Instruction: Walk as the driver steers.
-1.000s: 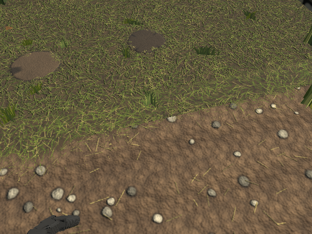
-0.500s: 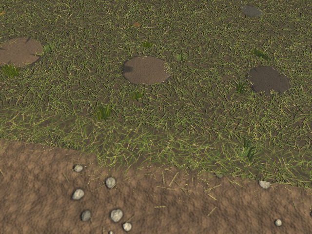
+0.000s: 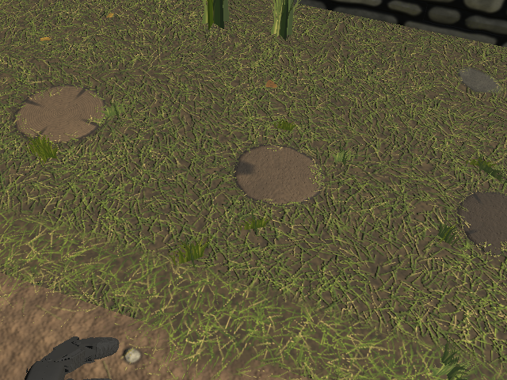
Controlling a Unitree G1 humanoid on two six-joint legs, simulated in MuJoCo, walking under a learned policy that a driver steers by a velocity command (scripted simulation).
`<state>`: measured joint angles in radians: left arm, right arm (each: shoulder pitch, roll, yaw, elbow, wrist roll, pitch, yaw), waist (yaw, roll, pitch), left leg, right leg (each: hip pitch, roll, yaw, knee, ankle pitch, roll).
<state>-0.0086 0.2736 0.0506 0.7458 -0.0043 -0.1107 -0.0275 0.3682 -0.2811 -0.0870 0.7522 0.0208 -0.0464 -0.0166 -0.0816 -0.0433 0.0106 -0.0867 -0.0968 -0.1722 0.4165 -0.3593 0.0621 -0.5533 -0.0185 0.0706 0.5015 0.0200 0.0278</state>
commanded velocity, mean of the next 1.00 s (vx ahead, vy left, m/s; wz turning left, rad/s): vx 0.24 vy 0.00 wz -0.20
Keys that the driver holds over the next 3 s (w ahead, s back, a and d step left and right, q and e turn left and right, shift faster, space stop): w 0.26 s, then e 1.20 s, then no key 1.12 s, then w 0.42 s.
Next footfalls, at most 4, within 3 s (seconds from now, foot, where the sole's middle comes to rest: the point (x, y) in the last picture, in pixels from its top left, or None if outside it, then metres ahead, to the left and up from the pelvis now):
0.04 right None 0.20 -0.13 -0.77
0.50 left None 0.42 0.12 -0.77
0.90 right None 0.33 -0.13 -0.77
1.38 left None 0.42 0.07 -0.77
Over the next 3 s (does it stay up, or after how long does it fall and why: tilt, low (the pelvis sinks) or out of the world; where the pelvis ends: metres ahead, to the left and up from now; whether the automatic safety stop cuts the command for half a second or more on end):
stays up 0.41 -0.06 0.01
